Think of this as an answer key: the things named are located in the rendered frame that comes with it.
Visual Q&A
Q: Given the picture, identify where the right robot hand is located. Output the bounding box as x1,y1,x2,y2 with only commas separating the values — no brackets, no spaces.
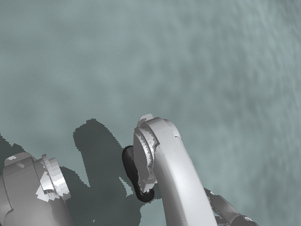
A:
204,188,241,226

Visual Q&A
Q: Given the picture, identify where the right robot arm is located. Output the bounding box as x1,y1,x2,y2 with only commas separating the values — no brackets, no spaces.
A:
230,215,259,226

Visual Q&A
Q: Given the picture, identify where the right robot foot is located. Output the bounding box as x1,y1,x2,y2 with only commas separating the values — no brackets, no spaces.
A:
122,145,154,202

